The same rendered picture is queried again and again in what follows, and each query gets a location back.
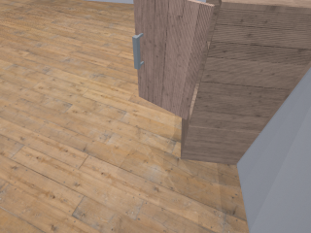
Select cupboard door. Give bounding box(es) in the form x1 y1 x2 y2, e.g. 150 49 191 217
133 0 215 120

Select handle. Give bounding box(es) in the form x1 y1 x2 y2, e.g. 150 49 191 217
132 33 144 70

